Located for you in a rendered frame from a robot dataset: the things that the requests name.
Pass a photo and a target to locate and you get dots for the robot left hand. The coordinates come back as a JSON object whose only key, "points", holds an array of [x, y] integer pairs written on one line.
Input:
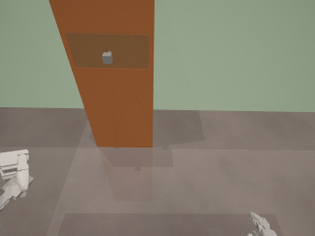
{"points": [[15, 170]]}

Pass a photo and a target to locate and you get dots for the robot right hand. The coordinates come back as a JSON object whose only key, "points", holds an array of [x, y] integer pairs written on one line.
{"points": [[262, 225]]}

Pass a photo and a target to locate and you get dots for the cabinet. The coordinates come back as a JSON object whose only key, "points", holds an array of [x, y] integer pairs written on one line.
{"points": [[119, 102]]}

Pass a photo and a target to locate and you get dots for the handle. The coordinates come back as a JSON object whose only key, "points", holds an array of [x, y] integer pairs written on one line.
{"points": [[107, 57]]}

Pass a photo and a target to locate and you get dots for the drawer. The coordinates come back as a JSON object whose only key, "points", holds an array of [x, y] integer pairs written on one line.
{"points": [[129, 51]]}

